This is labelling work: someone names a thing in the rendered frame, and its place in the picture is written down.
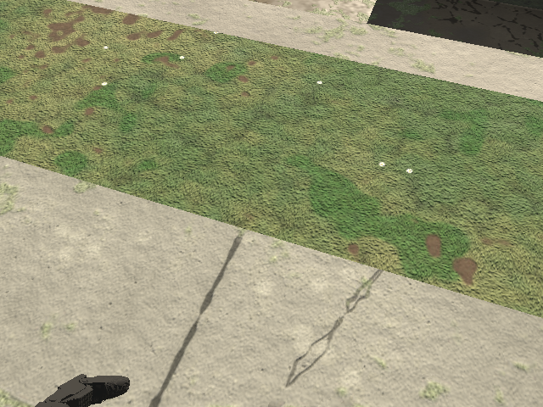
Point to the robot left hand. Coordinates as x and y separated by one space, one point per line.
82 391

